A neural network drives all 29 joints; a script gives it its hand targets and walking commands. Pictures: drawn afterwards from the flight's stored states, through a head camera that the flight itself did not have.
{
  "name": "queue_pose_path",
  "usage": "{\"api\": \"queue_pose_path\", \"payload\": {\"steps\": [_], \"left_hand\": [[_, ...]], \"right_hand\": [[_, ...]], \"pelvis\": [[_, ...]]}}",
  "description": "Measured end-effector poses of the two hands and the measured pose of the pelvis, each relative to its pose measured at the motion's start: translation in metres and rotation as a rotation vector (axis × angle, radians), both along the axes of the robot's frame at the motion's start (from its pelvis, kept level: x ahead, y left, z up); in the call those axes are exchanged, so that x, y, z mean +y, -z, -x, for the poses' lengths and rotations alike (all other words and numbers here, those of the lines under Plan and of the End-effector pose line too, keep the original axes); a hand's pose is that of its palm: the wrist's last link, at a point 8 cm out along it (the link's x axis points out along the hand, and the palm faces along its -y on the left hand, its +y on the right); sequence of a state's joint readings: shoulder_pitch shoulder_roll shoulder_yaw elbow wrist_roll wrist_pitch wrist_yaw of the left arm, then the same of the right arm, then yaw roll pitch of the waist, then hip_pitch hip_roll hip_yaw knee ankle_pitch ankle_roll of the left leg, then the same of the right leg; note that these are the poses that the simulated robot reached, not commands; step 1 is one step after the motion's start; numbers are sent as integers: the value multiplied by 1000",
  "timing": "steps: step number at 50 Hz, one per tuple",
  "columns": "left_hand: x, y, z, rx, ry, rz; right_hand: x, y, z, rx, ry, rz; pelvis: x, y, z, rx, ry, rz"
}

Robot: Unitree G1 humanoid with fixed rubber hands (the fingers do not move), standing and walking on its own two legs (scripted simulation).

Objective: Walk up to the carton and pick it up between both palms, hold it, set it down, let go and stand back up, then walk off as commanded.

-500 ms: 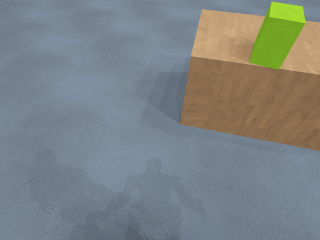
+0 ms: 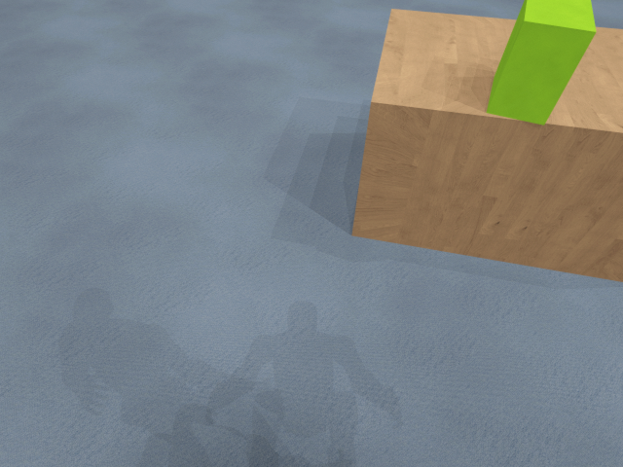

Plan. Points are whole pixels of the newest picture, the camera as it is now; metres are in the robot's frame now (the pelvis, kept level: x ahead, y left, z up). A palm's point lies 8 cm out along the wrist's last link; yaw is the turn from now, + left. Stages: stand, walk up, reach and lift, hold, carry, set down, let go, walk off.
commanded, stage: stand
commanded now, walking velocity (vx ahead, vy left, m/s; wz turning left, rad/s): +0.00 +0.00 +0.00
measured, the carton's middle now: (536, 58) +1.15 -0.63 -0.01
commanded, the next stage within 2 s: walk up in 0.32 s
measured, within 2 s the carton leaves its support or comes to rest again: neither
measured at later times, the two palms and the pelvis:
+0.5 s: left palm out of the picture +0.06 +0.29 -0.13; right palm out of the picture +0.06 -0.27 -0.13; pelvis +0.00 +0.00 +0.00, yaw +0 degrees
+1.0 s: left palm (182, 459) +0.16 +0.20 -0.15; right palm out of the picture +0.06 -0.46 -0.14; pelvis +0.05 -0.11 -0.05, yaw -12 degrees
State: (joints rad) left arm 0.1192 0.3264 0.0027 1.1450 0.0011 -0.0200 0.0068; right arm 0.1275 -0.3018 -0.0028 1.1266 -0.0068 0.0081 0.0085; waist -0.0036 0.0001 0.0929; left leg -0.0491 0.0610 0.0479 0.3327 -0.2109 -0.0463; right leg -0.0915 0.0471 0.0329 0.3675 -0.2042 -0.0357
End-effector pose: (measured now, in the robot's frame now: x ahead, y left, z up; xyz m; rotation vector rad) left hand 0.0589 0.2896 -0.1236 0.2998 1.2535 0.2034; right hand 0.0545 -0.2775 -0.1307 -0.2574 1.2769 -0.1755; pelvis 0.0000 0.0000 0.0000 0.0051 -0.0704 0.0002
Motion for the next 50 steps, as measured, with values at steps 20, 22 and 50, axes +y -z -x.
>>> {"api": "queue_pose_path", "payload": {"steps": [20, 22, 50], "left_hand": [[1, 3, -1, 2, 6, 10], [2, 3, -2, 0, 9, 9], [-93, 28, -101, -96, 184, 13]], "right_hand": [[2, -5, -7, -24, -4, 15], [4, -4, -8, -27, -6, 11], [-179, 6, -9, -140, 184, 199]], "pelvis": [[3, 0, 1, 5, 7, 1], [3, 0, 1, 5, 7, 0], [-107, 48, -52, -61, 209, 31]]}}
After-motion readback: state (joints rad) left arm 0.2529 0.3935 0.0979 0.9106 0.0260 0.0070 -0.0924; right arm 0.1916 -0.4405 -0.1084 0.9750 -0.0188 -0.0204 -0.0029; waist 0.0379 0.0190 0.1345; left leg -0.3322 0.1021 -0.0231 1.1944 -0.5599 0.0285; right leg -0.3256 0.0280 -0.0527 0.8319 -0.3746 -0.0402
